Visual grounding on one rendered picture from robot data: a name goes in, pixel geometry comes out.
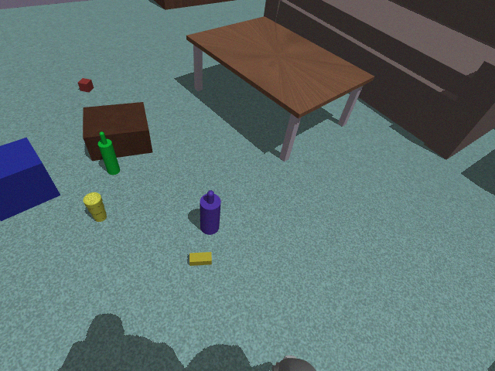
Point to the sofa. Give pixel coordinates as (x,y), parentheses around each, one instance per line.
(433,61)

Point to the coffee table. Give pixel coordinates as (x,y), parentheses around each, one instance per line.
(295,73)

